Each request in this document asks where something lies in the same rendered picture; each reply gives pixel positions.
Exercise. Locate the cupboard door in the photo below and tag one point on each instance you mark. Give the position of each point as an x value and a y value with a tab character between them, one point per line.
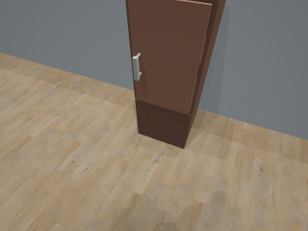
170	35

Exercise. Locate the handle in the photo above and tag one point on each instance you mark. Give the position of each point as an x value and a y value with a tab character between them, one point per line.
136	67

